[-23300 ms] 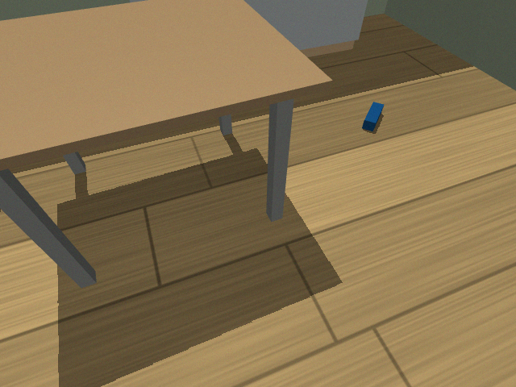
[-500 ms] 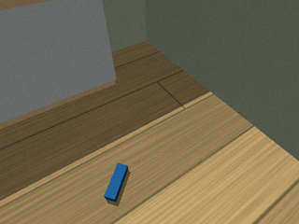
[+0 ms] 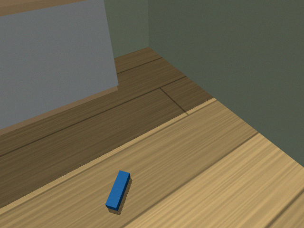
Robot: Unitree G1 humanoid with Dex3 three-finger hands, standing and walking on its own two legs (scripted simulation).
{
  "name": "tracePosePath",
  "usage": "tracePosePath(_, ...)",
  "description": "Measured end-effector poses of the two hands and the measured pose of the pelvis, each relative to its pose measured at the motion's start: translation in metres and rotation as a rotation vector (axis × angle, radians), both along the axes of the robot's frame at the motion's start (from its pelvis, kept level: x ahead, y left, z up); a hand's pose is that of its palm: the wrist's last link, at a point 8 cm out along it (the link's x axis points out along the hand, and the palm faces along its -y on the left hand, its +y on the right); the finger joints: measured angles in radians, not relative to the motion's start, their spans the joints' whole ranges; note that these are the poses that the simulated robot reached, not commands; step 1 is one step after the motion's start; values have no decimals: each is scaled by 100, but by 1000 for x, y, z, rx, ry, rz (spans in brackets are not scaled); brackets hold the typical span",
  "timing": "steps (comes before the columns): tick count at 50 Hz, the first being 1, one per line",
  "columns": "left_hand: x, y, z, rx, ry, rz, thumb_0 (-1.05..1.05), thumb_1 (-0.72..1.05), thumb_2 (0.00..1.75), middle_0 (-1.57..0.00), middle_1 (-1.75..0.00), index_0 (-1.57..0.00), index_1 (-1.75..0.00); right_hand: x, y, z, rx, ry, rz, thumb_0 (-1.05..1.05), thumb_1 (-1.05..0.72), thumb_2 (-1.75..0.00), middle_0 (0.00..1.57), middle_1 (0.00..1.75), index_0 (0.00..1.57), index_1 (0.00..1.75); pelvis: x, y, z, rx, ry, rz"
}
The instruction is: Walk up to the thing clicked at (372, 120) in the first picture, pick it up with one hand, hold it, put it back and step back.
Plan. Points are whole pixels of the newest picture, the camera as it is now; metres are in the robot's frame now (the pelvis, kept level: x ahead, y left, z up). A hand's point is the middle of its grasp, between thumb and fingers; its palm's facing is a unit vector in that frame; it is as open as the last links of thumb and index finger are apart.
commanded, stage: walk up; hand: left
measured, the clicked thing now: (118, 189) +0.48 +0.25 -0.75
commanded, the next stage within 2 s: none
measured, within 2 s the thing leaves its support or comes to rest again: neither
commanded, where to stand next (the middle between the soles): +0.10 +0.01 m, yaw +0 degrees
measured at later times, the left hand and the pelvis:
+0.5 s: hand (73, 219) +0.18 +0.26 -0.16, palm faces -0.03 -0.93 -0.38, open 7.3 cm; pelvis +0.08 +0.00 -0.02, yaw +1 degrees
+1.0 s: hand (67, 221) +0.18 +0.29 -0.18, palm faces +0.00 -0.94 -0.33, open 7.3 cm; pelvis +0.06 +0.03 -0.02, yaw +2 degrees
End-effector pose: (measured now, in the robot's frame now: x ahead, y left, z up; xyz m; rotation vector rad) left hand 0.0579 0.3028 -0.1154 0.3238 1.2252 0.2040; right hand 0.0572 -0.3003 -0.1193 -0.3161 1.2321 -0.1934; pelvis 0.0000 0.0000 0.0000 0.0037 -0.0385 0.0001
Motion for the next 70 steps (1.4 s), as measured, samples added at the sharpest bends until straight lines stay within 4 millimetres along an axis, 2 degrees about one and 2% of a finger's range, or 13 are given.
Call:
tracePosePath(7, 7, 4, -6, 11, 17, 22, 0, 91, 89, -21, -30, -21, -30, 6, -7, -7, -11, 31, -10, 1, -90, -90, 20, 30, 21, 30, 25, -2, -8, -11, 5, 6)
tracePosePath(14, 22, 16, -14, 11, 44, 29, 0, 90, 89, -21, -30, -21, -30, 42, 3, -7, -33, 6, 14, 1, -90, -90, 20, 30, 21, 30, 44, 10, -14, -1, 20, 10)
tracePosePath(17, 39, 21, -16, 18, 52, 19, 0, 90, 89, -21, -30, -21, -30, 54, 7, -4, -36, -33, 8, 1, -90, -90, 20, 30, 21, 30, 50, 14, -14, -5, 8, 2)
tracePosePath(21, 77, 15, -11, 15, -4, -10, 1, 91, 89, -21, -30, -21, -30, 53, 3, -1, -45, -18, -1, 1, -90, -90, 21, 30, 21, 30, 63, 9, -12, -9, -5, 17)
tracePosePath(26, 123, 2, -10, 34, -96, -45, 0, 91, 89, -21, -30, -21, -30, 60, -14, -20, -46, 34, -24, 1, -90, -90, 21, 30, 21, 30, 81, -2, -23, 5, -34, 12)
tracePosePath(33, 142, -14, -3, 24, -112, -46, 0, 91, 89, -21, -30, -21, -30, 92, -11, -20, -24, 2, -34, 1, -90, -90, 20, 30, 21, 30, 90, -5, -18, -2, -42, 13)
tracePosePath(39, 152, -7, -9, 8, -139, -61, 0, 90, 89, -21, -30, -21, -30, 93, -3, -15, -51, 13, 7, 1, -90, -90, 20, 30, 21, 30, 82, 4, -20, -6, -15, 31)
tracePosePath(46, 139, 21, -34, -21, -127, -29, 0, 90, 89, -21, -30, -21, -30, 65, 10, -6, -116, 37, 23, 1, -90, -90, 20, 30, 21, 30, 64, 25, -31, 6, -23, 27)
tracePosePath(50, 113, 29, -31, -26, -61, -3, 0, 91, 89, -21, -30, -21, -30, 54, 14, 11, -129, 36, 20, 1, -90, -90, 21, 30, 21, 30, 58, 27, -19, -28, -5, 37)
tracePosePath(55, 74, 37, -28, -9, 12, 2, 0, 91, 89, -21, -30, -21, -30, 57, 11, 21, -137, -19, 21, 1, -90, -90, 21, 30, 21, 30, 49, 25, -13, -27, 13, 3)
tracePosePath(59, 53, 35, -27, 15, 52, -25, 0, 91, 89, -21, -30, -21, -30, 61, 4, 17, -123, -89, 27, 1, -90, -90, 21, 30, 21, 30, 42, 20, -17, -17, 2, -34)
tracePosePath(63, 40, 23, -21, 43, 38, -32, 0, 91, 89, -21, -30, -21, -30, 60, -6, 2, -86, -119, 23, 1, -90, -90, 21, 30, 21, 30, 32, 11, -23, -37, -25, -38)
tracePosePath(70, 24, 12, 2, 35, -16, -30, 0, 90, 89, -21, -30, -21, -30, 53, -1, -4, -13, -111, 12, 1, -90, -90, 20, 30, 21, 30, 36, 10, -12, -9, -20, -36)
